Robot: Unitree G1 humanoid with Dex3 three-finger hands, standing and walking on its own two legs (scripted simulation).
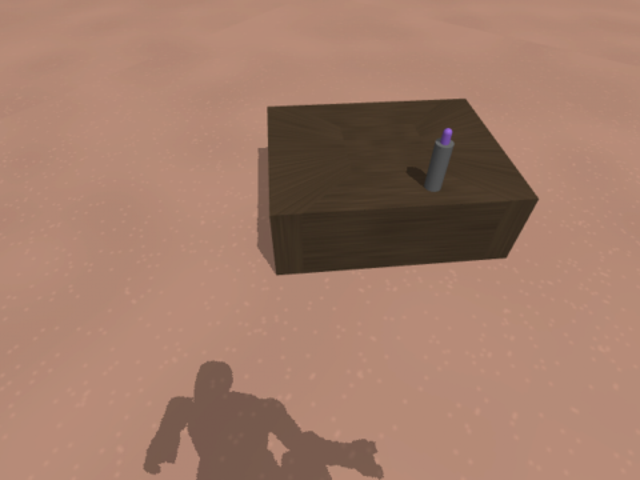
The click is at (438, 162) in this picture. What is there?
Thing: necked bottle
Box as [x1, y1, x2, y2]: [424, 128, 453, 191]
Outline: 449,128 444,129 442,137 436,139 424,183 424,186 431,191 436,191 440,188 451,153 453,142 450,139 451,130
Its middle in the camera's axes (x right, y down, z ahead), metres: +0.41 -0.27 +1.36
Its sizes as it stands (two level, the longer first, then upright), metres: 0.062 0.062 0.242
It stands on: a support 0.33 m high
